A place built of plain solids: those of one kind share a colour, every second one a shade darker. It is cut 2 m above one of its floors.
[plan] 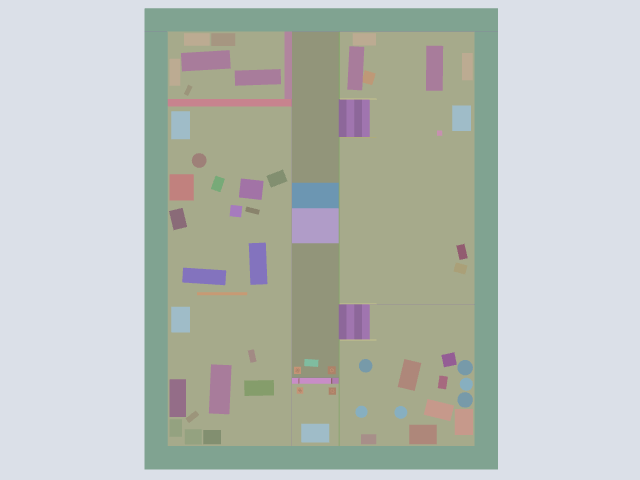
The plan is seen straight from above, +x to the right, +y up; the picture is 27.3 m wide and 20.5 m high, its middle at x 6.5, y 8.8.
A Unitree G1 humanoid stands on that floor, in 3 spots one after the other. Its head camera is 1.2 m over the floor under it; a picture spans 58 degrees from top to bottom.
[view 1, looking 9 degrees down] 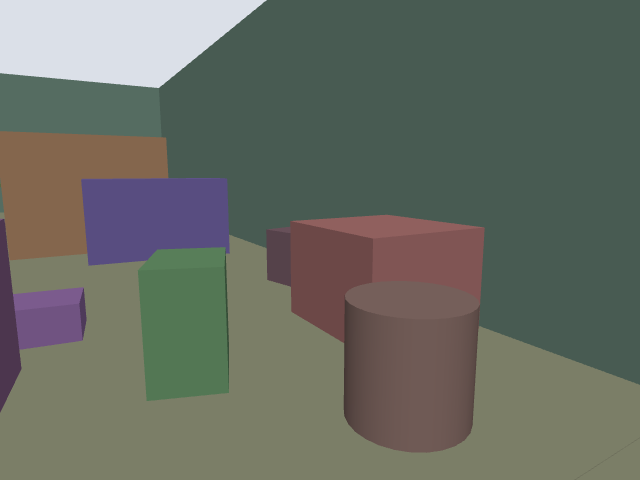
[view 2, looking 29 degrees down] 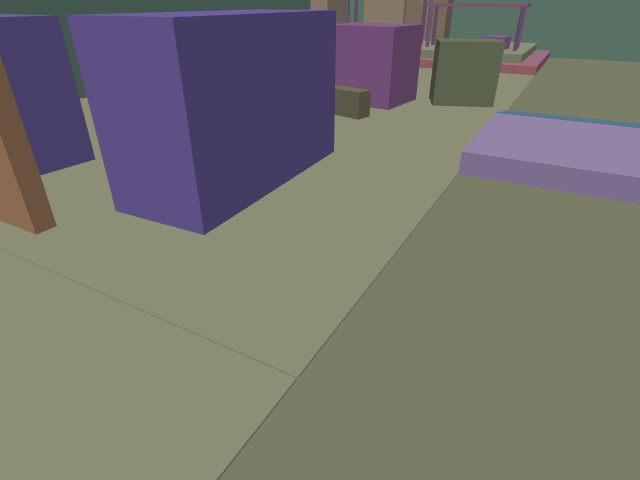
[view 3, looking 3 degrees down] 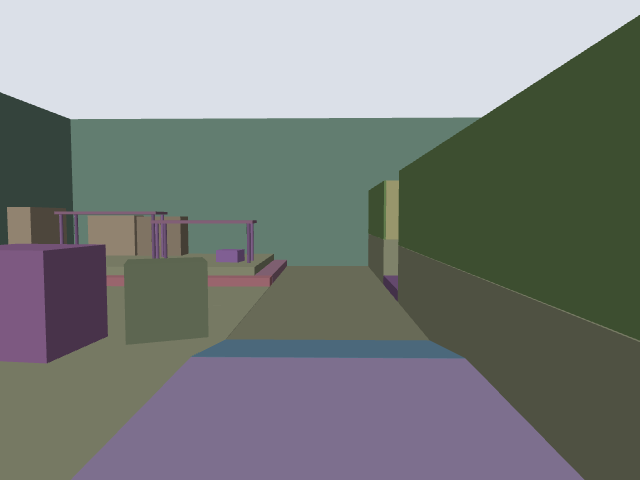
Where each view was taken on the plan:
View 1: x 2.75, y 13.70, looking -121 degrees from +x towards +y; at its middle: forge_hearth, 3.23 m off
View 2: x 5.92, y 5.30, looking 119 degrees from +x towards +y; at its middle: floor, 2.47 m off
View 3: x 6.30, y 7.06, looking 91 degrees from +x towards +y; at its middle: wall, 10.66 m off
